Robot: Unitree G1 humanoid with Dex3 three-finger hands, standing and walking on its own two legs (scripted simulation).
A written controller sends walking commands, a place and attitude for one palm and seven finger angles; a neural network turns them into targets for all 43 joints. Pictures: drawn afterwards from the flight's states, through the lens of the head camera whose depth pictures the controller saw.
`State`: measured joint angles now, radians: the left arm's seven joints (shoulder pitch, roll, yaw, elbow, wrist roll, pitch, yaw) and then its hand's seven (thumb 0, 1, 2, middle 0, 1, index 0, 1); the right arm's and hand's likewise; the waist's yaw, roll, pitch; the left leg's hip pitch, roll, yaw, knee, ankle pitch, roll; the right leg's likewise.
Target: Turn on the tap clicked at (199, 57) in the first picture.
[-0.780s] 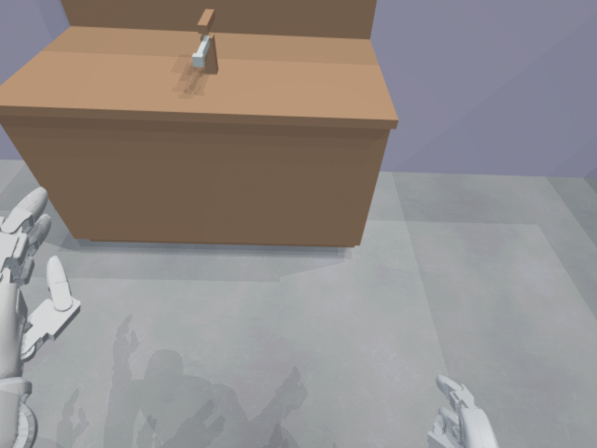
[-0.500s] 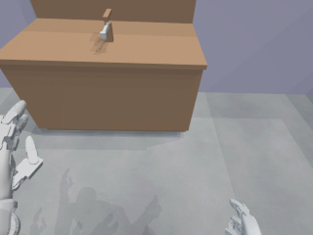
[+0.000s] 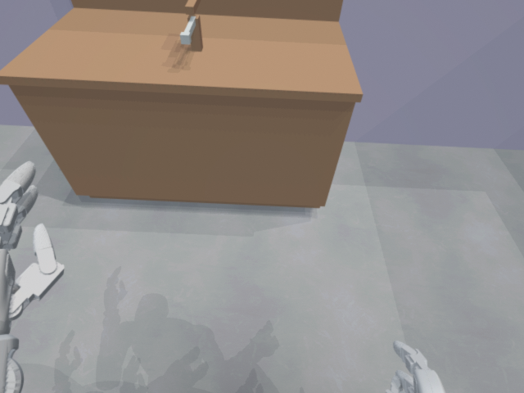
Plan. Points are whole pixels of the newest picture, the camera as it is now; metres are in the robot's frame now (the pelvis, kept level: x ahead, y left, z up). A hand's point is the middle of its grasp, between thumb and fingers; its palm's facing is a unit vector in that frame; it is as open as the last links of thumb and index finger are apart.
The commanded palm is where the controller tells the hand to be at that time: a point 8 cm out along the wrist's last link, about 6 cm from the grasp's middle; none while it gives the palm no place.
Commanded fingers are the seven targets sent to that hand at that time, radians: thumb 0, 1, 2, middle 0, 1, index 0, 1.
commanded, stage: walk to a spot facing it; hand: left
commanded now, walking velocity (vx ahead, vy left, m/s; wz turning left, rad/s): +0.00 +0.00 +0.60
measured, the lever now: (185, 38) +1.09 +0.28 +0.04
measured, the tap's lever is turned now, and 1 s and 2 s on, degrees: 0 0 0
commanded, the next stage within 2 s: none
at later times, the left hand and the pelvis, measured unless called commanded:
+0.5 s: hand out of the picture +0.10 +0.25 +0.17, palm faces +0.60 -0.67 -0.44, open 7.4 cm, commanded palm +0.04 +0.27 +0.19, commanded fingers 0.00 0.90 0.90 -0.20 -0.30 -0.20 -0.30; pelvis -0.03 -0.04 +0.01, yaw +17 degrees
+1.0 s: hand out of the picture +0.05 +0.30 +0.19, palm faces +0.78 -0.47 -0.41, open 7.5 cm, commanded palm +0.00 +0.31 +0.19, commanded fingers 0.00 0.90 0.90 -0.20 -0.30 -0.20 -0.30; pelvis +0.00 -0.01 +0.00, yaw +30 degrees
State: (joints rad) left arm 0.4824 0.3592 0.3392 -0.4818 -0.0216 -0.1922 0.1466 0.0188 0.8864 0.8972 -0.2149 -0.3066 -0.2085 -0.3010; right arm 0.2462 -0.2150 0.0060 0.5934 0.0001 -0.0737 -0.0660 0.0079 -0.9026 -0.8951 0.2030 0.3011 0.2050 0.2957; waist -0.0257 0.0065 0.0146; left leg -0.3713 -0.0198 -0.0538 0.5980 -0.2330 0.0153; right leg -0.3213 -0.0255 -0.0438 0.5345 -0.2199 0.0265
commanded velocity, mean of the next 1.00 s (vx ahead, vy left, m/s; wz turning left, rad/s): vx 0.24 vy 0.00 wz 0.47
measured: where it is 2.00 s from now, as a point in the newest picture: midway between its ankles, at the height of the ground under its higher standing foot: outside the picture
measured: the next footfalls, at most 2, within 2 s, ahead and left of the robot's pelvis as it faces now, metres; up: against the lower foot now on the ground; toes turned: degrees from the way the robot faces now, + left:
right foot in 0.28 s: +0.00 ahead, -0.12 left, +0.00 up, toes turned +7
left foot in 0.72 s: -0.07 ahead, +0.14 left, +0.00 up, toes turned +33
